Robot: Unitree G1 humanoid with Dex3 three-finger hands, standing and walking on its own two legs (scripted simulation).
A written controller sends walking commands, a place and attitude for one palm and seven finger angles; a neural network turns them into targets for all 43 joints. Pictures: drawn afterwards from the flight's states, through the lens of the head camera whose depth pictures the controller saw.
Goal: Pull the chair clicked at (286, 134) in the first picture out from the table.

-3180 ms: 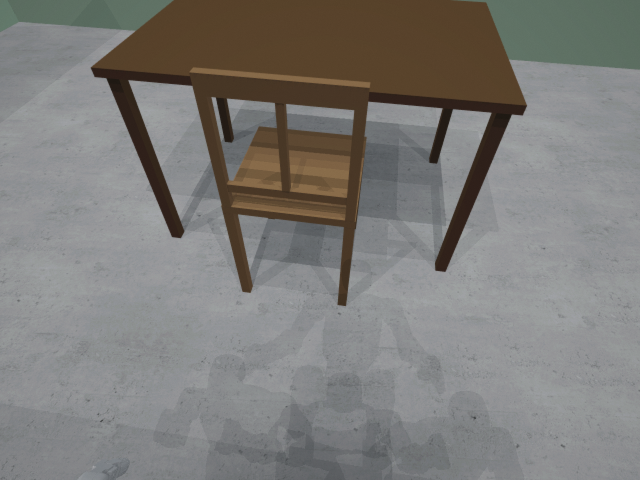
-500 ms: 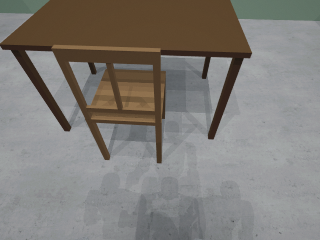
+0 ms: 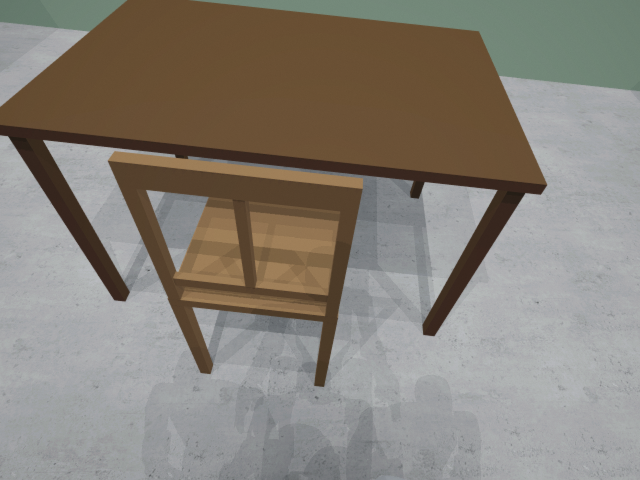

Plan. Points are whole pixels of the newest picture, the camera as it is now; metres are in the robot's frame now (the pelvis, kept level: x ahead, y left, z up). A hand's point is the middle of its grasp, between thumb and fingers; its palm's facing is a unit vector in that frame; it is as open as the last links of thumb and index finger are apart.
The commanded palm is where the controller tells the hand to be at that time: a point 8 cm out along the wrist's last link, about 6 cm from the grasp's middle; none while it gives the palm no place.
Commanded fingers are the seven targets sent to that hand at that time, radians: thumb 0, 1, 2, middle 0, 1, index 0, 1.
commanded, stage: come to a stop and stand still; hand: left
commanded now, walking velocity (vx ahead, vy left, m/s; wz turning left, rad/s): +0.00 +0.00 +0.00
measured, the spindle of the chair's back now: (246, 245) +0.53 +0.18 -0.11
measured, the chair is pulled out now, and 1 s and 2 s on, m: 0.00 0.00 0.00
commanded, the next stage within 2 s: look again from close up in 1.30 s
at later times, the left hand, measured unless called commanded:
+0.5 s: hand out of the picture +0.12 +0.19 -0.19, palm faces +0.06 -0.98 -0.17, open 7.3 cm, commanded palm none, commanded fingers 0.00 0.90 0.90 -0.20 -0.30 -0.20 -0.30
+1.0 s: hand out of the picture -0.04 +0.19 -0.17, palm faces +0.03 -0.98 -0.19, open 7.4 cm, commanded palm none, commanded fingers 0.00 0.90 0.90 -0.20 -0.30 -0.20 -0.30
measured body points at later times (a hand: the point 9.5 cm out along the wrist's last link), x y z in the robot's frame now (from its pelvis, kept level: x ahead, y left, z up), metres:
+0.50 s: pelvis +0.03 +0.02 -0.02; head +0.07 +0.03 +0.43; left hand +0.12 +0.24 -0.18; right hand +0.08 -0.22 -0.16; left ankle +0.03 +0.12 -0.74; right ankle +0.11 -0.12 -0.74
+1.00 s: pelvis -0.02 +0.02 +0.00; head -0.02 +0.02 +0.45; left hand -0.04 +0.24 -0.16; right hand +0.00 -0.21 -0.16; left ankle +0.03 +0.12 -0.74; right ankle -0.03 -0.10 -0.74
